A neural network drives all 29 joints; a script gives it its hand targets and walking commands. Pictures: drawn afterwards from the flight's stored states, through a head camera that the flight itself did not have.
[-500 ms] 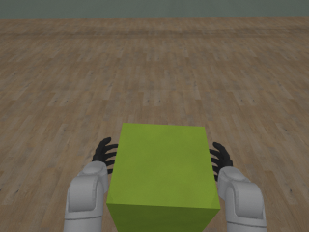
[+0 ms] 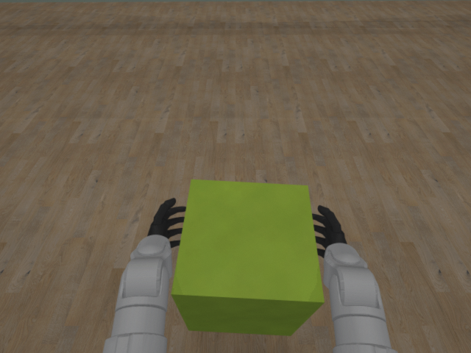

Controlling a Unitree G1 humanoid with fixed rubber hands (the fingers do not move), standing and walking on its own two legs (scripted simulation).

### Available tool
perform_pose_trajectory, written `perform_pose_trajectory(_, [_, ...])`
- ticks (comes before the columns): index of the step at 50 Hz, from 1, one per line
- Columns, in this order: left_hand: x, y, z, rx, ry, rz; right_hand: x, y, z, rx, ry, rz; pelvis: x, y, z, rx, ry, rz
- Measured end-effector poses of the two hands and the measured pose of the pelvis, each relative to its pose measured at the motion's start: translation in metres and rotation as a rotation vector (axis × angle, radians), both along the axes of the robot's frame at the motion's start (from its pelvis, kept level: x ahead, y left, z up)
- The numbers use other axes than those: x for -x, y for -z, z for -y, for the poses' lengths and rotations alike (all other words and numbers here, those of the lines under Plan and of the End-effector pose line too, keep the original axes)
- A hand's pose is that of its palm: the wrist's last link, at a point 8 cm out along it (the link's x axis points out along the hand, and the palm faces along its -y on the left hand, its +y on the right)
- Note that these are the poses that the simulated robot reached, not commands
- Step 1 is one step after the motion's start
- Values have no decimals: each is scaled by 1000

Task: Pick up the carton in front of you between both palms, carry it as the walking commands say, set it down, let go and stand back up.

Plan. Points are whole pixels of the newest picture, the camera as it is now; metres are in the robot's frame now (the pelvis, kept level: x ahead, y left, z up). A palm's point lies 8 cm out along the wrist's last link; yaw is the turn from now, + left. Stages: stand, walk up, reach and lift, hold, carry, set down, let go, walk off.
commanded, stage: carry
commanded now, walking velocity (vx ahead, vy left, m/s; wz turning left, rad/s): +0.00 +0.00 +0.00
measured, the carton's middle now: (244, 262) +0.30 +0.00 -0.04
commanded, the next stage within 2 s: hold in 0.42 s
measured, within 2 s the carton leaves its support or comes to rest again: neither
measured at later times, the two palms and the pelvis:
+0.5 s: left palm (154, 238) +0.29 +0.16 +0.05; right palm (331, 248) +0.29 -0.14 +0.04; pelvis +0.01 +0.01 +0.00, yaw -1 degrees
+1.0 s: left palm (139, 238) +0.31 +0.20 +0.01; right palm (297, 233) +0.34 -0.10 -0.01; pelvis -0.04 +0.01 -0.02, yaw +5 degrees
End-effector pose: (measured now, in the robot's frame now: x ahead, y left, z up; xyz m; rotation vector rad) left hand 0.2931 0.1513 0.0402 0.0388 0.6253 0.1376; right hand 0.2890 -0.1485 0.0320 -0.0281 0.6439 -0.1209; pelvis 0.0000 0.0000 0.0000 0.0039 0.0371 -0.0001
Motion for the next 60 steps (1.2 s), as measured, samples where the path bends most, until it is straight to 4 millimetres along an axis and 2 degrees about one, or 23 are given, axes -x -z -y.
perform_pose_trajectory(5, [-2,-8,-1,-4,1,13,-2,-6,-2,-9,3,13,-5,0,-2,0,0,1])
perform_pose_trajectory(21, [-6,-6,-4,-1,7,-7,-4,-5,-4,-7,5,-7,-10,1,-6,-1,0,5])
perform_pose_trajectory(34, [13,-9,-11,-21,29,-7,18,-4,-11,-20,14,-6,9,-5,-14,13,5,156])
perform_pose_trajectory(37, [10,-4,-13,-2,-1,-11,10,1,-13,-62,24,-11,19,-1,-14,5,-31,172])
perform_pose_trajectory(45, [-13,1,-34,-13,-90,4,-38,10,-36,-104,-44,-2,36,12,-9,0,-93,155])
perform_pose_trajectory(48, [-20,14,-43,-17,-108,-22,-50,25,-45,-94,-70,-29,36,17,-8,2,-93,109])
perform_pose_trajectory(51, [-22,38,-50,-21,-126,-40,-57,49,-52,-73,-103,-47,35,22,-7,3,-92,30])
perform_pose_trajectory(56, [-24,103,-55,-24,-123,-65,-62,110,-57,-25,-132,-67,37,37,-4,7,-103,-140])
perform_pose_trajectory(60, [-32,161,-53,-10,-100,-49,-62,166,-54,-17,-107,-54,43,60,-5,15,-111,-298])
